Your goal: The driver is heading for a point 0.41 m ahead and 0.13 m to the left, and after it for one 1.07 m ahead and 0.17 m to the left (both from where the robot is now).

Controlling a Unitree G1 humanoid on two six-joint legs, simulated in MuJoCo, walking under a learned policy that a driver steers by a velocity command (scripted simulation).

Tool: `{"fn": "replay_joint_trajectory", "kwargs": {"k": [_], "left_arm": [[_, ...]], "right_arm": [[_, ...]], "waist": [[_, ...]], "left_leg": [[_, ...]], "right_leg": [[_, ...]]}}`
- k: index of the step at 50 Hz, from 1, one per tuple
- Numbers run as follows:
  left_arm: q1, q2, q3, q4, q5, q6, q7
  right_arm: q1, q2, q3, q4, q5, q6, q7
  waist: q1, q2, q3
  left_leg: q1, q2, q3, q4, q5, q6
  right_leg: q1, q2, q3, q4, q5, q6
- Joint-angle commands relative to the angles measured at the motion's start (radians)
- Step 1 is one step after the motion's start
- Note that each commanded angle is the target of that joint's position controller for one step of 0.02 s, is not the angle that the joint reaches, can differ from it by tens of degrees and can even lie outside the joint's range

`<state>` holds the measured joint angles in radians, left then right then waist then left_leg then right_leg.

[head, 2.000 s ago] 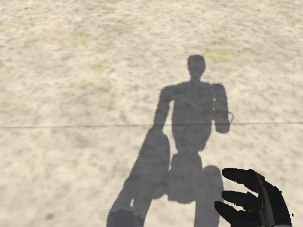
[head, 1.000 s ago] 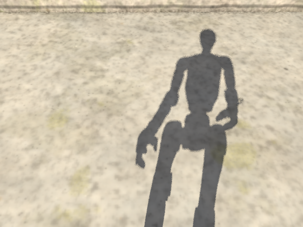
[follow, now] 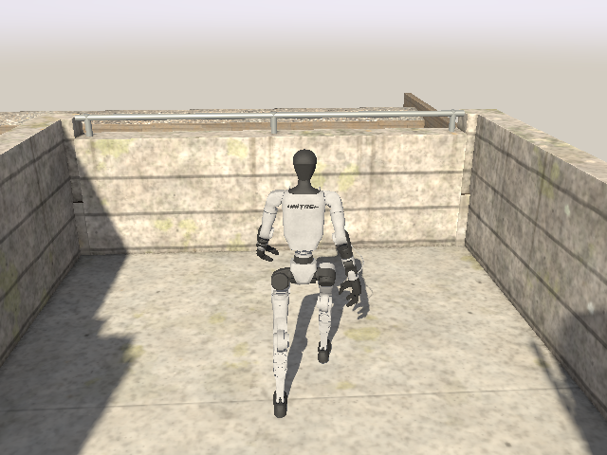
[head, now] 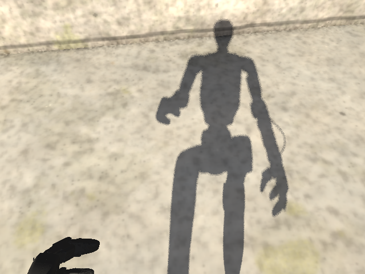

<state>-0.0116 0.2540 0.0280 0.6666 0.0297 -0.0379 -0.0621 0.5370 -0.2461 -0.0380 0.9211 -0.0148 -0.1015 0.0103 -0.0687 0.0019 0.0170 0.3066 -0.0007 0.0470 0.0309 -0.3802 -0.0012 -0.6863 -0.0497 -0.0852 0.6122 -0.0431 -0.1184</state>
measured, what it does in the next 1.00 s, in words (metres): walks ahead, turning left: right foot, then left foot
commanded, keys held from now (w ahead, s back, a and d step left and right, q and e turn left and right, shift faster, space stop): w+shift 0.02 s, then w+q+shift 0.26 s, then q+shift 0.40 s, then shift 0.32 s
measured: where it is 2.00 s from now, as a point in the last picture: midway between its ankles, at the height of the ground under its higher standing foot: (192, 221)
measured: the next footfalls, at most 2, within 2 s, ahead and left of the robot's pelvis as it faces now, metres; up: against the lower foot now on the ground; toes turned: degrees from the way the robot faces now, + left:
right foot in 0.04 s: +0.24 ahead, -0.11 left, +0.00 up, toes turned -4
left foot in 0.48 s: +0.63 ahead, +0.06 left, +0.00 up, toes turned +20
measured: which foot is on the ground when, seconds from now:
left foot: down 0.00-0.04, up 0.06-0.46, down 0.48-1.00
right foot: up 0.00-0.02, down 0.04-0.48, up 0.50-1.00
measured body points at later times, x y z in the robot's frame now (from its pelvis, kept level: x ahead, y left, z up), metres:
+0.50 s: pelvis +0.44 -0.01 -0.01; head +0.46 -0.01 +0.44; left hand +0.36 +0.24 -0.15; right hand +0.65 -0.21 -0.12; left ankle +0.59 +0.05 -0.71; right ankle +0.23 -0.12 -0.66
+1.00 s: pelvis +0.62 -0.02 +0.03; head +0.63 +0.00 +0.47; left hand +0.59 +0.28 -0.08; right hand +0.87 -0.20 -0.08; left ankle +0.60 +0.04 -0.71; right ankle +0.74 -0.11 -0.68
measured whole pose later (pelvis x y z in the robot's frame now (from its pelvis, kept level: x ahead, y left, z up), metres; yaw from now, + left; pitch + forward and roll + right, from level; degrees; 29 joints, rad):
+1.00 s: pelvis +0.62 -0.02 +0.03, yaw +37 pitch +1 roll +0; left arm 0.17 0.29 0.02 0.70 0.01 0.04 0.03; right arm 0.27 -0.30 -0.07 0.73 -0.03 0.04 -0.01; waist -0.04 -0.02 0.03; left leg -0.25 -0.21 -0.23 0.46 -0.18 0.10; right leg -0.45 -0.02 0.06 0.78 -0.34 0.02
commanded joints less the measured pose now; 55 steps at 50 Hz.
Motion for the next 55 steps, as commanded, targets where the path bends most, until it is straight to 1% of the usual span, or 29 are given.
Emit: {"fn": "replay_joint_trajectory", "kwargs": {"k": [1, 2, 3, 4, 5, 6, 7, 9, 12, 14, 16, 19, 22, 23, 24, 25, 26, 27, 29, 31, 35, 40, 43, 47, 50, 52, 53, 54, 55], "left_arm": [[0.338, 0.140, 0.052, 0.042, 0.001, -0.009, 0.037], [0.535, 0.215, 0.078, 0.094, 0.023, -0.017, 0.053], [0.539, 0.334, 0.103, 0.091, 0.053, -0.029, 0.061], [0.505, 0.278, 0.097, 0.081, 0.027, -0.029, 0.051], [0.399, 0.220, 0.083, 0.094, 0.033, -0.036, 0.053], [0.349, 0.158, 0.070, 0.099, 0.027, -0.046, 0.050], [0.321, 0.133, 0.062, 0.110, 0.023, -0.054, 0.052], [0.325, 0.073, 0.042, 0.142, 0.007, -0.071, 0.051], [0.348, 0.071, 0.042, 0.178, -0.012, -0.096, 0.045], [0.358, 0.056, 0.038, 0.192, -0.008, -0.103, 0.041], [0.354, 0.047, 0.028, 0.196, -0.010, -0.109, 0.050], [0.394, 0.099, 0.030, 0.204, -0.028, -0.113, 0.083], [0.363, 0.186, 0.054, 0.179, -0.042, -0.085, 0.115], [0.321, 0.200, 0.062, 0.164, -0.039, -0.069, 0.115], [0.262, 0.196, 0.071, 0.150, -0.048, -0.053, 0.105], [0.245, 0.100, 0.057, 0.136, -0.046, -0.047, 0.082], [0.441, 0.020, 0.034, 0.076, -0.030, -0.039, 0.095], [0.442, 0.050, 0.020, 0.045, -0.021, -0.040, 0.100], [0.310, 0.108, 0.027, 0.028, 0.008, -0.034, 0.096], [0.269, 0.114, 0.029, 0.010, 0.021, 0.009, 0.101], [0.239, 0.073, 0.012, -0.016, 0.009, 0.050, 0.105], [0.150, 0.094, 0.014, -0.045, 0.002, 0.071, 0.106], [0.111, 0.106, 0.016, -0.053, -0.007, 0.076, 0.103], [0.110, 0.113, 0.015, -0.052, -0.018, 0.062, 0.098], [0.160, 0.117, 0.014, -0.043, -0.031, 0.053, 0.097], [0.241, 0.104, 0.012, -0.019, -0.027, 0.045, 0.101], [0.260, 0.117, 0.012, -0.011, -0.013, 0.036, 0.107], [0.224, 0.171, 0.012, -0.034, 0.002, 0.030, 0.115], [0.208, 0.214, 0.018, -0.036, -0.004, 0.038, 0.106]], "right_arm": [[-0.069, -0.246, -0.054, -0.038, -0.026, 0.016, -0.026], [-0.059, -0.189, -0.039, -0.056, -0.026, 0.020, -0.030], [0.051, 0.008, 0.008, -0.112, 0.016, 0.009, 0.000], [-0.027, -0.082, -0.010, -0.111, 0.027, -0.006, -0.001], [-0.150, -0.122, -0.024, -0.142, 0.030, -0.004, -0.007], [-0.180, -0.113, -0.015, -0.140, 0.021, -0.004, -0.002], [-0.183, -0.094, -0.012, -0.131, 0.010, 0.008, 0.008], [-0.144, -0.055, -0.006, -0.119, -0.011, 0.049, 0.029], [-0.257, -0.034, -0.004, -0.155, -0.007, 0.087, 0.043], [-0.348, -0.031, 0.000, -0.182, 0.003, 0.091, 0.049], [-0.407, -0.023, 0.006, -0.204, -0.001, 0.081, 0.053], [-0.456, -0.012, 0.015, -0.216, -0.011, 0.062, 0.072], [-0.217, -0.079, -0.013, -0.144, -0.017, 0.068, 0.059], [-0.047, -0.126, -0.038, -0.102, -0.021, 0.071, 0.041], [0.084, -0.169, -0.066, -0.065, -0.016, 0.067, 0.013], [-0.009, -0.216, -0.086, -0.069, 0.014, 0.071, -0.016], [-0.080, -0.318, -0.097, -0.114, -0.017, 0.072, -0.004], [-0.133, -0.326, -0.115, -0.176, -0.010, 0.079, -0.001], [-0.259, -0.190, -0.082, -0.205, 0.014, 0.098, -0.020], [-0.249, -0.154, -0.069, -0.197, 0.020, 0.091, -0.023], [-0.234, -0.207, -0.083, -0.206, 0.000, 0.084, -0.017], [-0.196, -0.182, -0.077, -0.212, 0.010, 0.112, -0.022], [-0.183, -0.176, -0.074, -0.219, -0.001, 0.127, -0.022], [-0.194, -0.175, -0.068, -0.228, -0.018, 0.134, -0.023], [-0.230, -0.176, -0.060, -0.231, -0.019, 0.136, -0.021], [-0.271, -0.171, -0.052, -0.232, -0.001, 0.137, -0.026], [-0.273, -0.148, -0.043, -0.235, 0.008, 0.133, -0.030], [-0.197, -0.078, -0.024, -0.239, 0.004, 0.127, -0.031], [-0.198, -0.132, -0.037, -0.239, 0.007, 0.134, -0.035]], "waist": [[0.255, 0.131, -0.130], [0.320, 0.065, -0.258], [0.191, -0.297, -0.413], [0.220, -0.241, -0.440], [0.175, -0.141, -0.209], [0.146, -0.025, -0.123], [0.111, -0.027, -0.073], [0.053, -0.072, -0.019], [0.040, -0.056, 0.088], [0.047, -0.052, 0.133], [0.034, -0.024, 0.164], [0.041, -0.011, 0.127], [-0.057, -0.089, -0.029], [-0.137, -0.098, -0.109], [-0.210, -0.036, -0.149], [-0.136, 0.167, -0.051], [0.039, 0.155, -0.203], [0.005, 0.066, -0.410], [0.063, -0.125, -0.163], [0.089, -0.134, -0.071], [0.091, -0.089, -0.135], [0.030, 0.043, -0.139], [0.000, 0.085, -0.098], [-0.006, 0.107, -0.069], [0.021, 0.115, -0.068], [0.076, 0.104, -0.059], [0.082, 0.060, -0.057], [0.028, -0.159, -0.086], [0.035, -0.227, -0.059]], "left_leg": [[-0.219, 0.221, 0.037, 0.567, 1.284, 0.123], [-0.486, 0.175, 0.013, 0.926, 0.990, 0.121], [-0.887, -0.012, -0.041, 1.326, 0.011, 0.100], [-0.963, -0.045, -0.170, 1.438, -0.046, 0.136], [-1.049, 0.024, -0.145, 1.455, 0.071, 0.145], [-1.013, 0.077, -0.139, 1.380, 0.153, 0.145], [-0.963, 0.105, -0.138, 1.333, 0.170, 0.139], [-0.897, 0.139, -0.139, 1.294, 0.174, 0.119], [-1.013, 0.159, -0.112, 1.242, 0.270, 0.100], [-1.030, 0.135, -0.060, 1.122, 0.384, 0.101], [-0.987, 0.099, 0.027, 0.962, 0.483, 0.103], [-0.842, 0.015, 0.159, 0.668, 0.620, 0.116], [-0.570, -0.107, 0.188, 0.624, 0.531, 0.153], [-0.400, -0.119, 0.138, 0.632, 0.484, 0.184], [-0.271, -0.080, 0.051, 0.529, 0.535, 0.232], [-0.214, 0.018, -0.095, 0.494, 0.951, 0.253], [-0.032, 0.235, -0.444, 0.601, 1.593, 0.433], [0.052, 0.334, -0.686, 0.441, 1.200, 0.539], [-0.290, 0.243, -0.651, 0.263, 0.590, 0.452], [-0.490, 0.179, -0.527, 0.263, 0.758, 0.385], [-0.569, 0.083, -0.407, 0.331, 0.934, 0.297], [-0.492, 0.041, -0.410, 0.332, 0.676, 0.166], [-0.438, 0.062, -0.459, 0.320, 0.539, 0.168], [-0.411, 0.095, -0.493, 0.359, 0.598, 0.207], [-0.437, 0.101, -0.509, 0.400, 0.712, 0.208], [-0.482, 0.067, -0.516, 0.435, 0.621, 0.158], [-0.545, 0.032, -0.493, 0.470, 0.452, 0.108], [-0.618, -0.062, -0.359, 0.624, 0.084, 0.050], [-0.685, -0.179, -0.220, 0.673, -0.189, 0.028]], "right_leg": [[0.546, 0.140, -0.062, -0.019, -0.174, -0.055], [0.884, -0.001, 0.117, 0.012, -0.339, -0.068], [1.156, -0.343, 0.683, -0.165, -0.823, -0.135], [1.079, -0.355, 0.968, -0.400, -0.960, -0.111], [0.914, -0.324, 0.758, -0.382, -0.818, -0.072], [0.752, -0.300, 0.596, -0.380, -0.626, -0.053], [0.635, -0.260, 0.474, -0.404, -0.515, -0.025], [0.494, -0.225, 0.313, -0.462, -0.432, 0.006], [0.461, -0.188, 0.107, -0.526, -0.249, 0.058], [0.446, -0.120, -0.043, -0.552, -0.093, 0.092], [0.454, -0.095, -0.160, -0.506, 0.318, 0.096], [0.560, -0.095, -0.229, -0.404, 0.668, 0.117], [0.647, -0.142, -0.214, -0.067, 1.005, 0.141], [0.600, -0.162, -0.189, 0.159, 0.983, 0.143], [0.523, -0.115, -0.180, 0.505, 0.658, 0.148], [0.290, 0.095, -0.171, 0.848, -0.411, 0.155], [0.076, 0.123, -0.006, 1.121, -0.567, 0.193], [-0.011, 0.102, 0.152, 1.146, -0.488, 0.184], [-0.006, 0.025, 0.182, 0.921, -0.422, 0.169], [0.088, -0.011, 0.174, 0.760, -0.403, 0.189], [0.159, -0.028, 0.152, 0.559, -0.314, 0.206], [0.105, -0.026, 0.154, 0.407, -0.163, 0.183], [0.080, -0.017, 0.161, 0.328, -0.192, 0.172], [0.142, 0.017, 0.152, 0.225, -0.284, 0.144], [0.281, 0.052, 0.133, 0.086, -0.345, 0.115], [0.434, 0.059, 0.128, -0.170, -0.220, 0.094], [0.537, -0.001, 0.187, -0.289, -0.109, 0.081], [0.621, -0.226, 0.411, -0.344, 0.093, 0.035], [0.559, -0.338, 0.543, -0.307, 0.379, -0.112]]}}
Velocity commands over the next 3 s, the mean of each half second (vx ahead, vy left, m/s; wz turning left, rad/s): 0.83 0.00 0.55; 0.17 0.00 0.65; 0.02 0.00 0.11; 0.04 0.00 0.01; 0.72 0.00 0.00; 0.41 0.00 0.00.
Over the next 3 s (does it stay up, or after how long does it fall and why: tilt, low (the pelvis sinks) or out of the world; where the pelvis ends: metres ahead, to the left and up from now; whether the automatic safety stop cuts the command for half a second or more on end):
stays up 1.06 0.25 0.03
